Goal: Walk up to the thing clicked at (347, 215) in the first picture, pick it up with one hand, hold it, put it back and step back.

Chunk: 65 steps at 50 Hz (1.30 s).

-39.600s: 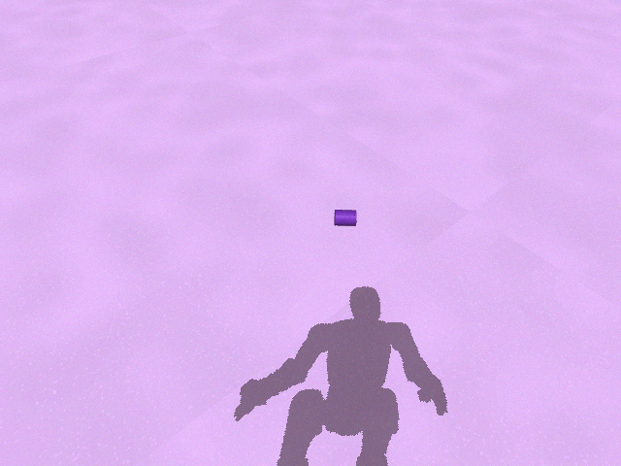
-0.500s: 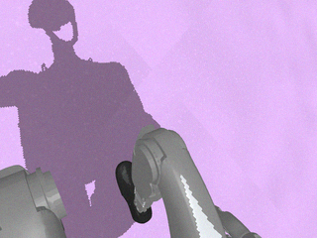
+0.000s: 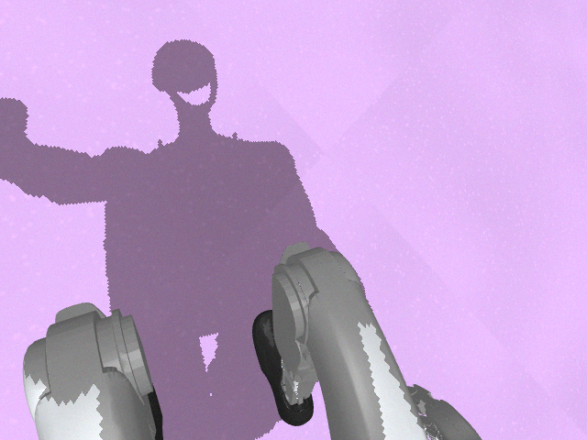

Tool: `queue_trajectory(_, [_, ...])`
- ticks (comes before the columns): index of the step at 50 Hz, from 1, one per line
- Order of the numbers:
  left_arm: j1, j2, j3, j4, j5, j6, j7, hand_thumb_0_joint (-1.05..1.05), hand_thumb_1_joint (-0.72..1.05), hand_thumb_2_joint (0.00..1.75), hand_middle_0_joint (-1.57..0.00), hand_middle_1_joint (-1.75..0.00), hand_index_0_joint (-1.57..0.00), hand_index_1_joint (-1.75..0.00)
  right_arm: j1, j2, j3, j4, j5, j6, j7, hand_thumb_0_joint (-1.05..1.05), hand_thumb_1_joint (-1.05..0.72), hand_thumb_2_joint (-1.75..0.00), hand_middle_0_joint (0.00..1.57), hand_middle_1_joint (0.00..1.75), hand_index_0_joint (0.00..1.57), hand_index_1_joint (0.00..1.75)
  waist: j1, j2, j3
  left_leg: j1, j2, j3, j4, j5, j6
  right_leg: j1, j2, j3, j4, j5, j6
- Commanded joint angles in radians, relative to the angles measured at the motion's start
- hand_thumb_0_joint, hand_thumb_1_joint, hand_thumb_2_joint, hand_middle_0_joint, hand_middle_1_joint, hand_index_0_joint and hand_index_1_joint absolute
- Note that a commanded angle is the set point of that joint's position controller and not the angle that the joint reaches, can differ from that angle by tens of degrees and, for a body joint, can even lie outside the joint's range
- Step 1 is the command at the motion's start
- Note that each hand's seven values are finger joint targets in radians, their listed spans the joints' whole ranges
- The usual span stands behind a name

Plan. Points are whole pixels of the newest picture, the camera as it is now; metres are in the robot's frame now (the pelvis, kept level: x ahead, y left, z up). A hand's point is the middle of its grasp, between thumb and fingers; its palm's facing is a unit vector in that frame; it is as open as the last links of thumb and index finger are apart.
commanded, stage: settle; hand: left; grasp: from above
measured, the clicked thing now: out of the picture +0.48 +0.33 -0.21
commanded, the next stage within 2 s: lift in 0.26 s
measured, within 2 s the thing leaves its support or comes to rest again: neither
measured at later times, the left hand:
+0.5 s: hand out of the picture +0.45 +0.33 -0.11, palm faces -0.44 +0.01 -0.90, open 9.7 cm
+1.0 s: hand out of the picture +0.37 +0.33 +0.05, palm faces -0.47 -0.06 -0.88, open 9.7 cm
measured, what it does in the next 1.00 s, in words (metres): rises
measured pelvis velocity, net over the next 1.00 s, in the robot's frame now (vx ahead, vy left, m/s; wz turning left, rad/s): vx -0.01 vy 0.00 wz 0.13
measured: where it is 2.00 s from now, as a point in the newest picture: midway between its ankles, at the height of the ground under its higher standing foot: (222, 420)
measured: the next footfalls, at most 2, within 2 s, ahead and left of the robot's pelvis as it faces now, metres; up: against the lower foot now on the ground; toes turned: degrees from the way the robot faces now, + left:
none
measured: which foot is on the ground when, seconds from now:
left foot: down 0.00-1.00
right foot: down 0.00-1.00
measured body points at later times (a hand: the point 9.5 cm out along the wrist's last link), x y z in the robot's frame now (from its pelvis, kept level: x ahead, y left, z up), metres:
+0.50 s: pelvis -0.01 +0.00 +0.03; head +0.22 +0.11 +0.40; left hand +0.47 +0.33 -0.06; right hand +0.07 -0.28 -0.06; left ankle +0.06 +0.12 -0.29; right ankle +0.11 -0.12 -0.29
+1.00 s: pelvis -0.01 +0.00 +0.13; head +0.17 +0.07 +0.54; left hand +0.39 +0.33 +0.10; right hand +0.13 -0.26 +0.02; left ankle +0.06 +0.12 -0.29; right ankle +0.11 -0.13 -0.29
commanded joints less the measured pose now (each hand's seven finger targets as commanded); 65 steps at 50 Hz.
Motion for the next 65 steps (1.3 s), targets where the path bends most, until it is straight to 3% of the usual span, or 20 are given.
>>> queue_trajectory(1, [-0.284,0.227,0.022,-0.269,-0.064,-0.034,-0.072,0.0,0.6,0.55,-0.98,-0.49,-1.0,-0.47,0.212,-0.304,-0.129,-0.002,0.029,0.05,-0.038,0.0,-0.92,-0.91,0.2,0.3,0.2,0.3,-0.008,0.376,-0.72,0.552,0.002,0.096,-0.271,0.27,-0.002,0.396,0.03,-0.054,-0.246,0.259,-0.098])
queue_trajectory(6, [-0.307,0.226,0.033,-0.312,-0.092,-0.111,-0.117,0.0,0.6,0.59,-0.98,-0.48,-1.0,-0.47,0.219,-0.291,-0.134,0.005,0.03,0.088,-0.064,0.0,-0.92,-0.9,0.2,0.3,0.2,0.3,-0.015,0.306,-0.711,0.545,-0.008,0.097,-0.259,0.254,0.002,0.42,0.024,-0.04,-0.28,0.232,-0.097])
queue_trajectory(10, [-0.314,0.255,0.053,-0.315,-0.065,-0.165,-0.102,0.0,0.58,0.58,-0.97,-0.46,-0.99,-0.45,0.195,-0.278,-0.125,0.006,0.026,0.11,-0.078,0.0,-0.91,-0.9,0.2,0.3,0.2,0.3,0.024,0.372,-0.703,0.584,-0.013,0.101,-0.29,0.227,-0.009,0.365,0.024,-0.037,-0.276,0.18,-0.106])
queue_trajectory(13, [-0.346,0.249,0.043,-0.322,-0.039,-0.187,-0.081,0.0,0.6,0.6,-0.98,-0.47,-0.99,-0.47,0.182,-0.275,-0.127,0.008,0.023,0.124,-0.084,0.0,-0.91,-0.9,0.2,0.3,0.2,0.3,0.018,0.404,-0.743,0.634,-0.009,0.106,-0.301,0.234,-0.01,0.347,0.027,-0.039,-0.276,0.184,-0.105])
queue_trajectory(15, [-0.36,0.25,0.045,-0.321,-0.034,-0.181,-0.062,0.0,0.6,0.61,-0.97,-0.5,-0.98,-0.48,0.179,-0.27,-0.133,0.011,0.027,0.129,-0.086,0.0,-0.91,-0.9,0.2,0.3,0.2,0.3,0.031,0.418,-0.762,0.645,-0.012,0.113,-0.325,0.227,-0.007,0.346,0.026,-0.034,-0.281,0.184,-0.104])
queue_trajectory(17, [-0.364,0.199,0.012,-0.277,-0.034,-0.169,-0.049,0.0,0.61,0.59,-1.0,-0.53,-1.02,-0.51,0.181,-0.269,-0.133,0.015,0.028,0.131,-0.087,0.0,-0.94,-0.92,0.2,0.3,0.2,0.3,0.011,0.425,-0.727,0.637,-0.015,0.107,-0.341,0.207,-0.007,0.312,0.024,-0.04,-0.281,0.172,-0.104])
queue_trajectory(20, [-0.358,0.183,-0.007,-0.266,-0.024,-0.135,-0.05,0.0,0.47,0.63,-0.87,-0.45,-0.89,-0.44,0.189,-0.268,-0.146,0.018,0.04,0.132,-0.091,0.0,-0.89,-0.9,0.2,0.3,0.2,0.3,0.023,0.422,-0.759,0.677,-0.012,0.094,-0.383,0.197,-0.004,0.299,0.023,-0.044,-0.286,0.175,-0.102])
queue_trajectory(24, [-0.324,0.182,0.0,-0.294,-0.063,-0.079,-0.083,0.0,0.53,0.63,-0.92,-0.53,-0.93,-0.52,0.195,-0.256,-0.171,0.013,0.064,0.137,-0.091,0.0,-0.92,-0.91,0.2,0.3,0.2,0.3,0.067,0.435,-0.818,0.716,-0.008,0.099,-0.456,0.174,0.0,0.339,0.017,-0.024,-0.303,0.179,-0.097])
queue_trajectory(28, [-0.283,0.159,-0.001,-0.391,-0.125,-0.045,-0.159,0.0,0.54,0.63,-0.93,-0.53,-0.94,-0.51,0.203,-0.242,-0.195,0.0,0.087,0.151,-0.099,0.0,-0.92,-0.91,0.2,0.3,0.2,0.3,0.076,0.407,-0.856,0.765,-0.006,0.1,-0.5,0.186,0.008,0.384,0.009,-0.001,-0.347,0.188,-0.093])
queue_trajectory(37, [-0.148,0.136,0.041,-0.584,-0.241,-0.119,-0.292,0.0,0.58,0.63,-0.98,-0.46,-0.98,-0.46,0.175,-0.205,-0.22,-0.018,0.12,0.163,-0.142,0.0,-0.92,-0.91,0.2,0.3,0.2,0.3,0.114,0.303,-0.857,0.813,-0.007,0.091,-0.6,0.14,0.012,0.472,0.002,0.041,-0.448,0.161,-0.095])
queue_trajectory(39, [-0.093,0.139,0.06,-0.6,-0.249,-0.135,-0.292,0.0,0.57,0.64,-0.96,-0.49,-0.96,-0.49,0.171,-0.197,-0.225,-0.015,0.129,0.158,-0.15,0.0,-0.92,-0.91,0.2,0.3,0.2,0.3,0.131,0.309,-0.859,0.856,-0.006,0.078,-0.642,0.151,0.007,0.497,-0.001,0.044,-0.459,0.177,-0.09])
queue_trajectory(42, [-0.05,0.09,0.036,-0.63,-0.258,-0.151,-0.291,0.0,0.6,0.65,-0.97,-0.51,-0.97,-0.5,0.15,-0.181,-0.228,-0.02,0.134,0.151,-0.155,0.0,-0.91,-0.91,0.2,0.3,0.2,0.3,0.137,0.33,-0.854,0.935,0.006,0.043,-0.714,0.142,0.002,0.51,0.001,0.037,-0.472,0.18,-0.085])
queue_trajectory(43, [-0.044,0.119,0.059,-0.655,-0.257,-0.151,-0.285,0.0,0.61,0.65,-0.97,-0.51,-0.98,-0.5,0.146,-0.184,-0.234,-0.015,0.139,0.151,-0.158,0.0,-0.91,-0.91,0.2,0.3,0.2,0.3,0.151,0.324,-0.87,0.965,0.009,0.041,-0.733,0.145,0.003,0.526,0.0,0.039,-0.486,0.184,-0.082])
queue_trajectory(46, [0.014,0.049,0.023,-0.688,-0.27,-0.137,-0.278,0.0,0.63,0.66,-0.99,-0.51,-1.0,-0.5,0.141,-0.168,-0.237,-0.015,0.144,0.148,-0.159,0.0,-0.91,-0.91,0.2,0.3,0.2,0.3,0.145,0.309,-0.855,1.002,0.013,0.058,-0.783,0.162,0.008,0.599,0.0,0.043,-0.543,0.205,-0.074])
queue_trajectory(49, [0.066,0.059,0.038,-0.755,-0.279,-0.117,-0.272,0.0,0.63,0.64,-0.98,-0.49,-0.99,-0.49,0.12,-0.16,-0.246,-0.019,0.153,0.145,-0.168,0.0,-0.9,-0.9,0.2,0.3,0.2,0.3,0.167,0.301,-0.858,1.056,0.015,0.07,-0.835,0.169,0.009,0.674,0.002,0.047,-0.603,0.207,-0.073])
queue_trajectory(51, [0.093,0.03,0.015,-0.796,-0.284,-0.1,-0.273,0.0,0.6,0.64,-0.97,-0.48,-0.97,-0.48,0.11,-0.146,-0.249,-0.024,0.157,0.145,-0.173,0.0,-0.9,-0.9,0.2,0.3,0.2,0.3,0.165,0.271,-0.854,1.078,0.016,0.091,-0.865,0.161,0.014,0.746,0.008,0.053,-0.662,0.203,-0.071])
queue_trajectory(53, [0.114,0.031,0.029,-0.822,-0.298,-0.083,-0.27,0.0,0.61,0.64,-0.97,-0.48,-0.97,-0.48,0.094,-0.138,-0.25,-0.022,0.164,0.144,-0.182,0.0,-0.9,-0.9,0.2,0.3,0.2,0.3,0.165,0.229,-0.8,1.079,0.015,0.096,-0.915,0.117,0.017,0.806,0.006,0.06,-0.722,0.178,-0.065])
queue_trajectory(57, [0.181,-0.009,0.006,-0.848,-0.304,-0.049,-0.26,0.0,0.6,0.64,-0.96,-0.5,-0.96,-0.49,0.067,-0.129,-0.246,-0.027,0.177,0.136,-0.203,0.0,-0.9,-0.9,0.2,0.3,0.2,0.3,0.179,0.224,-0.749,1.174,0.022,0.085,-1.044,0.05,0.011,0.901,0.011,0.066,-0.821,0.136,-0.061])
queue_trajectory(63, [0.266,-0.031,0.0,-0.836,-0.308,-0.023,-0.252,0.0,0.62,0.69,-0.98,-0.51,-0.98,-0.52,0.035,-0.103,-0.233,-0.014,0.189,0.117,-0.23,0.0,-0.9,-0.9,0.2,0.3,0.2,0.3,0.197,0.165,-0.649,1.269,0.017,0.112,-1.173,0.066,0.013,1.081,0.016,0.094,-0.993,0.13,-0.06])
queue_trajectory(65, [0.285,-0.087,-0.036,-0.802,-0.31,-0.014,-0.249,0.0,0.63,0.68,-0.99,-0.51,-0.99,-0.52,0.037,-0.09,-0.228,-0.007,0.19,0.109,-0.234,0.0,-0.9,-0.9,0.2,0.3,0.2,0.3,0.185,0.136,-0.604,1.295,0.017,0.122,-1.207,0.089,0.013,1.122,0.017,0.101,-1.05,0.14,-0.062])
